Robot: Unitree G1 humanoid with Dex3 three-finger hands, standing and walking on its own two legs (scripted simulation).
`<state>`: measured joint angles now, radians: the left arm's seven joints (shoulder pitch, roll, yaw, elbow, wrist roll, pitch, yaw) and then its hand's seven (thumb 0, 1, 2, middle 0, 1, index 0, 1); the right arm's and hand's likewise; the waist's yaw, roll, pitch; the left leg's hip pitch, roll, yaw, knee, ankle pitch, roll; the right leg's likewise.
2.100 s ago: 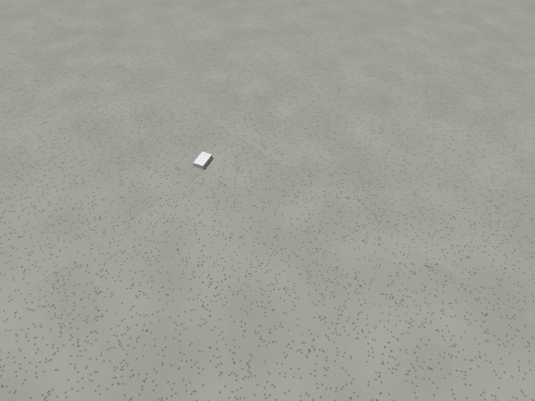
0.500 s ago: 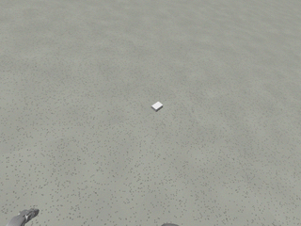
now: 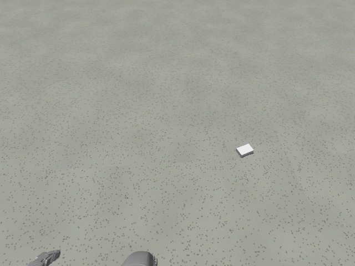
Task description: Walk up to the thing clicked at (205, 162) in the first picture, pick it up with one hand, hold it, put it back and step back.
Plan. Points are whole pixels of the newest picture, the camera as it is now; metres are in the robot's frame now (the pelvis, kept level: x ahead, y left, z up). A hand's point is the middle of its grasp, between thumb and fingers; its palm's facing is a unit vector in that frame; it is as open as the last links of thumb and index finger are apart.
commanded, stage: walk up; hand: left
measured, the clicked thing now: (244, 150) +0.96 -0.39 -0.75
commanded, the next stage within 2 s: none
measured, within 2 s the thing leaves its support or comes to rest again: neither
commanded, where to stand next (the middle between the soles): +0.75 -0.79 m, yaw +31 degrees
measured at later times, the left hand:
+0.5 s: hand (134, 223) +0.25 +0.14 -0.17, palm faces +0.12 -0.94 -0.33, open 7.4 cm
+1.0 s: hand (209, 214) +0.30 -0.07 -0.18, palm faces +0.31 -0.89 -0.34, open 7.4 cm
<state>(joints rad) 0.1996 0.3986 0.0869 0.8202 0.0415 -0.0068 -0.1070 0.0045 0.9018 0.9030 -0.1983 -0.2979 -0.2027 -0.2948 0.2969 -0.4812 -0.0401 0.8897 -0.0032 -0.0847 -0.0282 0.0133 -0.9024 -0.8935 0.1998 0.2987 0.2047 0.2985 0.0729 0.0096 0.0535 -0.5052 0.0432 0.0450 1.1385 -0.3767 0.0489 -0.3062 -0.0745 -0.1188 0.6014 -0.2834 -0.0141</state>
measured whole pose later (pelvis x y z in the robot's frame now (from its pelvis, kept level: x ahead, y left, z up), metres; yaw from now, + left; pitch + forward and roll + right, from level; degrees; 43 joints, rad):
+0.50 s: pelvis +0.20 -0.16 -0.03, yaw +12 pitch -1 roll +1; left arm 0.23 0.50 0.12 0.71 0.06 0.08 -0.12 0.01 0.90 0.90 -0.20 -0.30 -0.20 -0.29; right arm 0.41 -0.46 -0.03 0.84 -0.03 -0.11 -0.06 0.01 -0.89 -0.89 0.21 0.30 0.21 0.30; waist -0.01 -0.13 0.06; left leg -0.42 0.08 -0.08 0.79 -0.38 0.01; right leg -0.60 -0.15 0.08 1.02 -0.42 0.01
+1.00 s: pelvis +0.35 -0.34 -0.03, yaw +21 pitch -2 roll +1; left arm 0.31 0.42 0.09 0.72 0.07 0.10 -0.06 0.01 0.90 0.90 -0.20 -0.30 -0.20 -0.29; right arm 0.31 -0.44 -0.03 0.85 0.00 -0.10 -0.11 0.01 -0.90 -0.89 0.21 0.30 0.21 0.30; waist 0.05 -0.09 0.12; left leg -0.46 -0.01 0.11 0.77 -0.27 0.08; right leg -0.47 0.03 -0.05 1.19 -0.53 0.01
